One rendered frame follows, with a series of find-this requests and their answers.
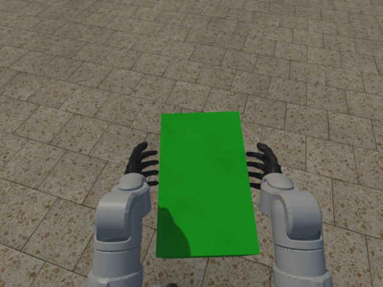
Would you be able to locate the carton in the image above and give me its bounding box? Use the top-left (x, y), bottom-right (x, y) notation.
top-left (156, 111), bottom-right (260, 259)

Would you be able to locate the right robot forearm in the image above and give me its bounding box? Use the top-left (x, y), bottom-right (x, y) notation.
top-left (259, 173), bottom-right (333, 287)

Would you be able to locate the robot left hand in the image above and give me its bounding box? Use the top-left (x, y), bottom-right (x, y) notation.
top-left (124, 142), bottom-right (159, 186)

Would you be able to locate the left robot forearm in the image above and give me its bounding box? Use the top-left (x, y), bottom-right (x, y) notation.
top-left (87, 173), bottom-right (151, 287)

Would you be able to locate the robot right hand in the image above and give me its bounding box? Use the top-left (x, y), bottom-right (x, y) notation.
top-left (246, 143), bottom-right (282, 190)

